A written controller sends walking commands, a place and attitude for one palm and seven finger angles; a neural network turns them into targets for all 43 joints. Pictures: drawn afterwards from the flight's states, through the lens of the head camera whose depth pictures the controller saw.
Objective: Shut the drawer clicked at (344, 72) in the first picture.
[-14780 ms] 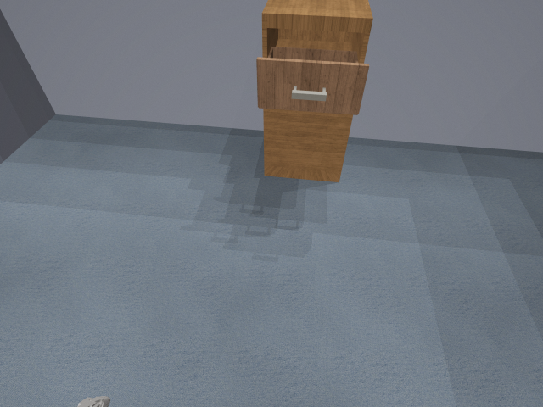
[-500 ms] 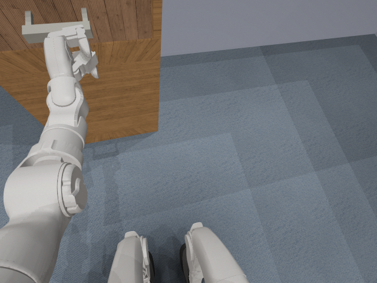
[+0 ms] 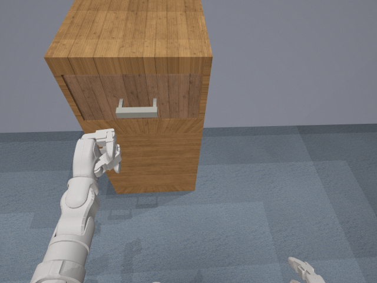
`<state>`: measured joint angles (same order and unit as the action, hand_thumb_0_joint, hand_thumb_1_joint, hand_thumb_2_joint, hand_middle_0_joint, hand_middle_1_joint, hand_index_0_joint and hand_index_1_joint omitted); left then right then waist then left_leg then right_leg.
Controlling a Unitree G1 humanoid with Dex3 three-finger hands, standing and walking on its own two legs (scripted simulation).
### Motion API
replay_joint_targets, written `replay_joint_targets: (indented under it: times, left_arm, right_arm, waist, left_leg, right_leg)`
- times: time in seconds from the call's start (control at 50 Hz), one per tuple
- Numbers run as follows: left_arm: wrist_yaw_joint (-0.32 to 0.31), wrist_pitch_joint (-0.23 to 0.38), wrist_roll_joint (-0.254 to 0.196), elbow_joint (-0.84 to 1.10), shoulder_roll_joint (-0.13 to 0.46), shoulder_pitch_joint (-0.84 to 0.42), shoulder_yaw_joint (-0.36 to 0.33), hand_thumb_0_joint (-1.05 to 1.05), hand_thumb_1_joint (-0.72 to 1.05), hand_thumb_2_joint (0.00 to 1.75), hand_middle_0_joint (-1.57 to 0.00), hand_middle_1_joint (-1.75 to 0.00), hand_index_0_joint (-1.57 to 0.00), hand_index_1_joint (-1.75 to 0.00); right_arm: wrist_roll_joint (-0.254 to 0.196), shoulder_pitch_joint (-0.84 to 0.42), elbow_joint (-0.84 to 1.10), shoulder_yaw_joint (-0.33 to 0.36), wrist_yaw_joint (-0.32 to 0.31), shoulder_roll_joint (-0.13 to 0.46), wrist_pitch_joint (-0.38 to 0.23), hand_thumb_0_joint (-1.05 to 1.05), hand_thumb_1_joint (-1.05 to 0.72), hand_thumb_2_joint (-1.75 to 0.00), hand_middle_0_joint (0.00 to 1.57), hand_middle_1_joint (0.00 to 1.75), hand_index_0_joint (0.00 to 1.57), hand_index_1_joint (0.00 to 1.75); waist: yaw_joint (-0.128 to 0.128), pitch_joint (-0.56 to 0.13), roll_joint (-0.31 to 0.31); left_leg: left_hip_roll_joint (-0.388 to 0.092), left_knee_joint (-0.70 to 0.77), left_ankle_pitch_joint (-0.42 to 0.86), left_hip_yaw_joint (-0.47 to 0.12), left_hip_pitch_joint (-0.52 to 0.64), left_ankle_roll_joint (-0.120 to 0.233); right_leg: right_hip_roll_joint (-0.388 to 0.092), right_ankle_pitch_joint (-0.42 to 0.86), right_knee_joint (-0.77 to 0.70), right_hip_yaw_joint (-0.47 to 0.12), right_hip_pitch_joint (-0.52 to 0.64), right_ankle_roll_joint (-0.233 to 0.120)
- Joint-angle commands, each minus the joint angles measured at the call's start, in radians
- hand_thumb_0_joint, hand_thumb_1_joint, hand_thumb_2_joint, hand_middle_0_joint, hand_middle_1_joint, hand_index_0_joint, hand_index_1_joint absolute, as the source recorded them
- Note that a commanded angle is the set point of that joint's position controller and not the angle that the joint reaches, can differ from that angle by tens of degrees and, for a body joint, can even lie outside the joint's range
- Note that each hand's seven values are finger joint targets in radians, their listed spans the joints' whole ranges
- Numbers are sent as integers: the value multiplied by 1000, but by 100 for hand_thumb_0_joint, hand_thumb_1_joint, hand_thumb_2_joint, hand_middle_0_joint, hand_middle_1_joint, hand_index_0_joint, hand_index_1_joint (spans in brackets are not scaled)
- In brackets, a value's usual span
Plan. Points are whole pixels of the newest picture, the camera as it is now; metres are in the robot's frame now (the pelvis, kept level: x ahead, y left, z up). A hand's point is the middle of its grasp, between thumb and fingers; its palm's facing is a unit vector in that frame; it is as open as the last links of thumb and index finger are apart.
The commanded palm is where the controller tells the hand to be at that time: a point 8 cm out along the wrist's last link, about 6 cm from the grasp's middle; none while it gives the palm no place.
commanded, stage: draw the hand back to the body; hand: left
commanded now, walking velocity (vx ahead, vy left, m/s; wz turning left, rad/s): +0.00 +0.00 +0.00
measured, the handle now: (137, 107) +0.59 +0.16 -0.03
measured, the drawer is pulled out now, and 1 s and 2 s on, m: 0.00 0.00 0.00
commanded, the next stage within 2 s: step back with the hand held close in 0.90 s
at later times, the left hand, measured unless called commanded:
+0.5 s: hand (36, 207) +0.22 +0.22 +0.16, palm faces +0.24 -0.93 -0.27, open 3.2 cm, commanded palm +0.17 +0.27 +0.18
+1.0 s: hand out of the picture +0.16 +0.24 +0.20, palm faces +0.40 -0.84 -0.36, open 3.2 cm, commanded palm +0.11 +0.28 +0.23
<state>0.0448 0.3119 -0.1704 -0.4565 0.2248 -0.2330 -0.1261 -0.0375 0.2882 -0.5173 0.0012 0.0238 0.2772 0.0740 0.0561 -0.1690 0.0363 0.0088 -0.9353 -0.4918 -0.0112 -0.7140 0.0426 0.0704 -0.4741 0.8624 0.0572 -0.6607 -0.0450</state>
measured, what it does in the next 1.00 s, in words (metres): rises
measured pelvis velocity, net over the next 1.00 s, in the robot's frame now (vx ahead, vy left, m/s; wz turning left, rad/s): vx -0.02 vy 0.00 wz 0.01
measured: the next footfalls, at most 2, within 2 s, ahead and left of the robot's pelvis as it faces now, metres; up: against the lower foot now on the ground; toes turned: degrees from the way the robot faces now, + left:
none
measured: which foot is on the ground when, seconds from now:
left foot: down 0.00-1.00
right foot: down 0.00-1.00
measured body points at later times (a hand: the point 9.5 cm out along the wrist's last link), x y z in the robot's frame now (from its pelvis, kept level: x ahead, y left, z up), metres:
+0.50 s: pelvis -0.02 +0.01 +0.05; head -0.04 +0.00 +0.50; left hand +0.20 +0.27 +0.18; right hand +0.17 -0.20 -0.03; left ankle -0.03 +0.09 -0.69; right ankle -0.04 -0.10 -0.69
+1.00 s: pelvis -0.02 +0.00 +0.05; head -0.04 -0.02 +0.50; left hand +0.13 +0.28 +0.22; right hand +0.17 -0.21 -0.03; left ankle -0.03 +0.09 -0.69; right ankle -0.04 -0.10 -0.69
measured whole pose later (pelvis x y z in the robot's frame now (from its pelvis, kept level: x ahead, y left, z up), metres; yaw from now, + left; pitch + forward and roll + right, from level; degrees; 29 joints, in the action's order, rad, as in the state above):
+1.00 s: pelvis -0.02 +0.00 +0.05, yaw +1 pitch -4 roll -1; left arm -0.11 0.05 -0.08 0.45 0.32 0.52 -0.26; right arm -0.01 0.22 -0.61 -0.05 -0.08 0.23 -0.08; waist -0.07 0.01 0.07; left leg 0.04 -0.45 -0.26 0.00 -0.11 0.05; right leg 0.05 -0.26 0.40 0.02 -0.07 -0.04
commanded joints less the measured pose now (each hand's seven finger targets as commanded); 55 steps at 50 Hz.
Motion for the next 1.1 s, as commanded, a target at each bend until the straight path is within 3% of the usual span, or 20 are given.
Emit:
replay_joint_targets:
  times: [0.0,0.02,0.04,0.06,0.08,0.12,0.18,0.28,0.32,0.4,0.54,0.7,0.74,0.8,0.88,0.98,1.0,1.02,1.04,1.08]
  left_arm:
    - [18,44,-30,373,155,-235,-48,0,90,90,-140,-160,-140,-160]
    - [-41,-23,74,417,265,-171,-35,0,90,90,-140,-160,-140,-160]
    - [-70,-64,74,481,218,-165,-9,0,90,90,-140,-160,-140,-160]
    - [-87,-87,75,508,226,-134,-20,0,90,90,-140,-160,-140,-160]
    - [-98,-113,79,517,211,-85,-4,0,90,90,-140,-160,-140,-160]
    - [-121,-150,84,524,242,-59,-31,0,90,90,-140,-160,-140,-160]
    - [-129,-189,80,556,205,13,-9,0,90,90,-140,-160,-140,-160]
    - [-131,-219,81,705,188,155,-4,0,90,90,-140,-160,-140,-160]
    - [-131,-230,78,742,202,228,-25,0,90,90,-140,-160,-140,-160]
    - [-137,-229,76,866,248,319,-88,0,90,90,-140,-160,-140,-160]
    - [-148,-207,80,1068,272,471,-174,0,90,90,-140,-160,-140,-160]
    - [-149,-186,75,1172,313,713,-295,0,90,90,-140,-160,-140,-160]
    - [-145,-190,78,1102,249,710,-241,0,90,90,-140,-160,-140,-160]
    - [-148,-191,86,1084,231,661,-217,0,90,90,-140,-160,-140,-160]
    - [-163,-175,91,1143,275,625,-247,0,90,90,-140,-160,-140,-160]
    - [-175,-168,90,1189,296,647,-268,0,90,90,-140,-160,-140,-160]
    - [-175,-169,92,1188,304,653,-276,0,90,90,-140,-160,-140,-160]
    - [-181,-121,99,1245,425,568,-420,0,90,90,-140,-160,-140,-160]
    - [-171,-113,101,1134,337,666,-359,0,90,90,-140,-160,-140,-160]
    - [-161,-109,101,1076,275,738,-305,0,90,90,-140,-160,-140,-160]
  right_arm:
    - [-6,40,121,37,-17,108,-38,0,-90,-90,20,30,20,30]
    - [-12,-46,145,43,-35,97,-5,0,-90,-90,20,30,20,30]
    - [-13,-67,178,31,-50,77,4,0,-90,-90,20,30,20,30]
    - [-16,-81,188,28,-62,76,4,0,-90,-90,20,30,20,30]
    - [-14,-106,190,22,-71,73,5,0,-90,-90,20,30,20,30]
    - [-17,-139,187,8,-91,70,11,0,-90,-90,20,30,20,30]
    - [-17,-171,185,-5,-106,64,3,0,-90,-90,20,30,20,30]
    - [-10,-205,179,-22,-112,61,-36,0,-90,-90,20,30,20,30]
    - [-4,-212,169,-27,-111,61,-51,0,-90,-90,20,30,20,30]
    - [6,-234,153,-27,-109,62,-83,0,-90,-90,20,30,20,30]
    - [18,-236,128,-27,-101,49,-139,0,-90,-90,20,30,20,30]
    - [19,-232,113,-4,-91,58,-191,0,-90,-90,20,30,20,30]
    - [19,-220,97,-4,-91,57,-187,0,-90,-90,20,30,20,30]
    - [22,-213,86,4,-98,69,-191,0,-90,-90,20,30,20,30]
    - [26,-219,90,2,-109,63,-203,0,-90,-90,20,30,20,30]
    - [29,-224,84,-7,-113,52,-231,0,-90,-90,20,30,20,30]
    - [29,-226,80,-6,-112,54,-236,0,-90,-90,20,30,20,30]
    - [34,-215,105,8,-106,87,-205,0,-90,-90,20,30,20,30]
    - [38,-209,77,13,-102,74,-183,0,-90,-90,20,30,20,30]
    - [38,-209,79,22,-89,73,-151,0,-90,-90,20,30,20,30]
  waist:
    - [1,-296,58]
    - [-54,-347,44]
    - [-34,-305,28]
    - [-37,-270,-10]
    - [-43,-218,11]
    - [-44,-139,-28]
    - [-46,-52,-32]
    - [-65,-28,18]
    - [-72,9,6]
    - [-84,70,-10]
    - [-101,95,75]
    - [-123,137,23]
    - [-104,203,-26]
    - [-92,237,-16]
    - [-111,139,4]
    - [-123,106,62]
    - [-125,119,86]
    - [-73,212,27]
    - [-66,220,-2]
    - [-59,214,-34]
  left_leg:
    - [-15,108,632,-24,325,-5]
    - [-12,177,612,-15,389,-14]
    - [-10,206,568,-6,380,-7]
    - [-12,227,517,-6,363,-6]
    - [-11,252,477,3,353,-4]
    - [-14,301,426,-5,362,1]
    - [-20,369,364,-13,413,0]
    - [-31,451,397,-37,540,-3]
    - [-31,478,397,-40,557,-3]
    - [-36,528,385,-47,570,-5]
    - [-39,581,374,-68,602,-17]
    - [-40,575,406,-48,585,-19]
    - [-38,578,363,-43,573,-14]
    - [-35,584,301,-44,578,-7]
    - [-25,567,329,-36,603,2]
    - [-20,556,404,-31,617,-7]
    - [-19,553,420,-31,617,-10]
    - [-31,532,348,-58,528,18]
    - [-28,510,341,-61,530,15]
    - [-36,507,384,-60,540,11]
  right_leg:
    - [-19,598,-77,-27,199,22]
    - [-43,584,-134,-83,290,20]
    - [-51,587,-165,-79,330,24]
    - [-52,554,-184,-77,341,25]
    - [-60,532,-202,-79,360,25]
    - [-58,481,-251,-80,368,23]
    - [-57,380,-316,-68,379,16]
    - [-58,367,-386,-55,438,8]
    - [-57,369,-419,-55,457,8]
    - [-52,351,-470,-54,487,8]
    - [-56,331,-501,-50,539,3]
    - [-45,362,-529,-56,554,7]
    - [-52,321,-537,-57,512,11]
    - [-53,269,-558,-61,480,15]
    - [-66,281,-542,-71,530,12]
    - [-70,361,-531,-76,568,7]
    - [-64,376,-541,-80,561,4]
    - [-116,401,-596,-204,473,8]
    - [-142,378,-610,-208,454,1]
    - [-145,402,-613,-202,441,7]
